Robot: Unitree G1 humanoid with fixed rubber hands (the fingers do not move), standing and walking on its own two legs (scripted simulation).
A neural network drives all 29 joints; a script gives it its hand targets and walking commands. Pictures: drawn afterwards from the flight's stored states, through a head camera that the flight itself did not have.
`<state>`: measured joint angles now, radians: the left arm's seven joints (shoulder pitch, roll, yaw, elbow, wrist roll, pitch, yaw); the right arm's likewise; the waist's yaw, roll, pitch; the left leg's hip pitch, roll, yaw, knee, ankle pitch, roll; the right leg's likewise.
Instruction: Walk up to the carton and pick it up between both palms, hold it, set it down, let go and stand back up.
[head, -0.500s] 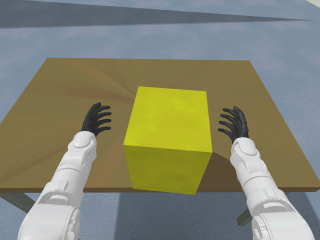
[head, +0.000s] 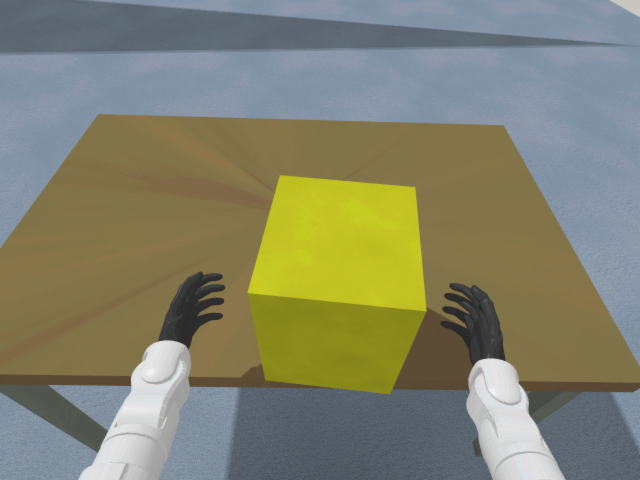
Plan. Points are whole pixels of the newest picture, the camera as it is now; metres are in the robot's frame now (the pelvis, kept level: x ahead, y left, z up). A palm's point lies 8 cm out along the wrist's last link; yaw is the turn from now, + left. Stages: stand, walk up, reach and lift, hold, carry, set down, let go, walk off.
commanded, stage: set down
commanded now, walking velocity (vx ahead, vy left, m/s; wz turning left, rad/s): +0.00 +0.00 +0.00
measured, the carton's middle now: (336, 288) +0.40 -0.03 -0.02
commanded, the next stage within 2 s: let go in 1.24 s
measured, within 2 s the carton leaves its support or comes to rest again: neither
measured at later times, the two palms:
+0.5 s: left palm (172, 386) +0.26 +0.19 -0.03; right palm (482, 395) +0.23 -0.21 -0.03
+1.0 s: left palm (164, 423) +0.22 +0.20 -0.06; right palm (483, 433) +0.19 -0.21 -0.07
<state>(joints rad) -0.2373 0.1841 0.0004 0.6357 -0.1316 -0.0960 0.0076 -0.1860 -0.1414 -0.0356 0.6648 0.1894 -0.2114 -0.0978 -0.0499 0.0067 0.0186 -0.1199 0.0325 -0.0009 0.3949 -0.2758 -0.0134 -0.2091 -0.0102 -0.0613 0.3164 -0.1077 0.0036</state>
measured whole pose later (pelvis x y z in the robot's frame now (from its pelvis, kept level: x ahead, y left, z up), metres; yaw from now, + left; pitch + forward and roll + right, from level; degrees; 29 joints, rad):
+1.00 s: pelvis +0.00 +0.00 -0.01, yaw +0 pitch +0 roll -1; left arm 0.02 0.19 -0.04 0.73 -0.13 -0.33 0.00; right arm 0.01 -0.12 0.00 0.85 0.12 -0.46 -0.07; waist -0.04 0.02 0.04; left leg -0.17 0.04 0.00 0.50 -0.33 -0.02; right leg -0.27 -0.01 -0.06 0.44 -0.17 0.00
